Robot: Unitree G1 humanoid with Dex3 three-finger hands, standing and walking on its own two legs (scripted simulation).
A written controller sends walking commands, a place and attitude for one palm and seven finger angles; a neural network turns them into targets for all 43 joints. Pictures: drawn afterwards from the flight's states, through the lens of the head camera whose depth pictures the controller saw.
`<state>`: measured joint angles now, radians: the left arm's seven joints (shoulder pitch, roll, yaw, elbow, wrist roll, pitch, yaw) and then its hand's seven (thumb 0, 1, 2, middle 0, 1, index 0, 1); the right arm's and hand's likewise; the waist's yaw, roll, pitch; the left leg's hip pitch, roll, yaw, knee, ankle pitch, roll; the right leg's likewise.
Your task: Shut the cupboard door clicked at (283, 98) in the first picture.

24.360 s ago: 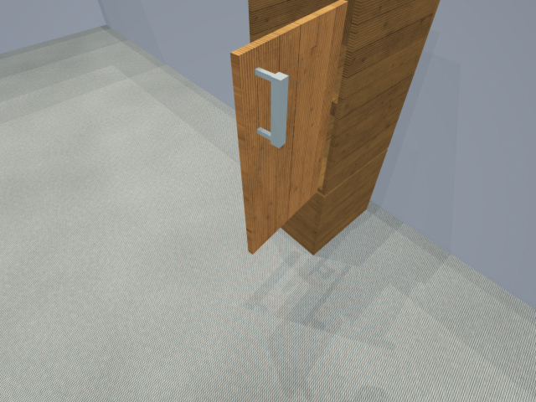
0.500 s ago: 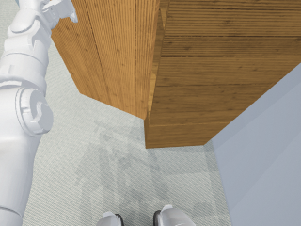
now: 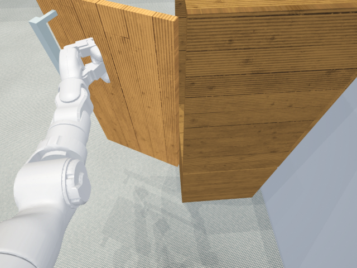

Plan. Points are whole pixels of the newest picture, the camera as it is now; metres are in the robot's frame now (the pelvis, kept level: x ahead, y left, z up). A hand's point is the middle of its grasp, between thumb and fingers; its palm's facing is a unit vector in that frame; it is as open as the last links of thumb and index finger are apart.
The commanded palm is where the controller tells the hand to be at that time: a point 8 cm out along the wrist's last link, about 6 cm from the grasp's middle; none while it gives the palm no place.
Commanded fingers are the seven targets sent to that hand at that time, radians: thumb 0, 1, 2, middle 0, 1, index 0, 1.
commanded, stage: pull the fist back off the door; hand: left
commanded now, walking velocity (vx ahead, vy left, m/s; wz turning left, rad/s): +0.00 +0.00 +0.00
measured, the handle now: (58, 45) +0.62 +0.22 +0.16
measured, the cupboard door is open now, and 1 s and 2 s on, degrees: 62 62 62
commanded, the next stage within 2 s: draw the hand back to the body in 0.26 s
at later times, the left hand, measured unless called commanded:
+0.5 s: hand (97, 80) +0.47 +0.11 +0.17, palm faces +0.09 -1.00 +0.03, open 3.1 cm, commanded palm +0.41 +0.17 +0.17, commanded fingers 0.00 0.90 0.90 -1.30 -1.50 -1.30 -1.50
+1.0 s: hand (37, 155) +0.31 +0.19 +0.17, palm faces +0.15 -0.98 -0.15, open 3.1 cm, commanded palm +0.26 +0.24 +0.18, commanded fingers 0.00 0.90 0.90 -0.97 -1.14 -0.97 -1.14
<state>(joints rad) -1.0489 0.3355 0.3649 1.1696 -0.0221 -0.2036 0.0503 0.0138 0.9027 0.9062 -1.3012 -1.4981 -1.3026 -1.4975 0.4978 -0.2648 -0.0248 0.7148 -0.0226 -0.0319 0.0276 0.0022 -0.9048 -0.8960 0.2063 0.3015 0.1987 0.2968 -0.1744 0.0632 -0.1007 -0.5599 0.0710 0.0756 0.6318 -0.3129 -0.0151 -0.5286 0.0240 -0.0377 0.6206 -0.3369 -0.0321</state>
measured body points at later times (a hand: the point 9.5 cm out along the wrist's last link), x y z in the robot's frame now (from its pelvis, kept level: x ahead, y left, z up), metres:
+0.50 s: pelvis -0.02 +0.00 +0.00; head +0.02 -0.01 +0.45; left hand +0.46 +0.16 +0.17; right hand +0.08 -0.25 -0.12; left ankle -0.01 +0.13 -0.72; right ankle -0.03 -0.10 -0.72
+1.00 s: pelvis -0.02 +0.01 +0.02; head -0.05 -0.02 +0.47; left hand +0.29 +0.24 +0.18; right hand +0.17 -0.22 -0.06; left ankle -0.01 +0.13 -0.72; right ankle -0.03 -0.10 -0.72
